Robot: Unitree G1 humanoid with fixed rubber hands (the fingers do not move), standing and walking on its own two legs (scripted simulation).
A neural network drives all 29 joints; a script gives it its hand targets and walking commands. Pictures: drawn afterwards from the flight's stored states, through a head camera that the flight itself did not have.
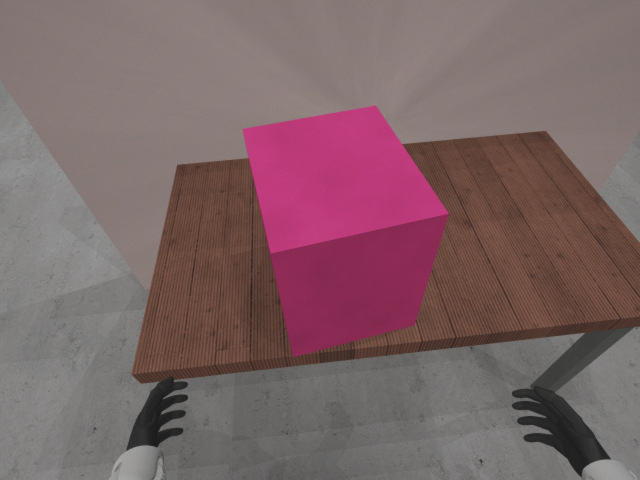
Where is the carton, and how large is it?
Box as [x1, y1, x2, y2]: [242, 106, 448, 356]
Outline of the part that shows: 376,106 364,107 242,129 293,356 412,325 415,321 448,213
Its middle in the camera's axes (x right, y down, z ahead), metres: +0.02 -0.01 +0.68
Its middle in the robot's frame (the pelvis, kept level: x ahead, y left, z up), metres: +0.52 +0.00 -0.04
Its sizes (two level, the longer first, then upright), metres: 0.273 0.233 0.299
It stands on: a table, 0.56 m high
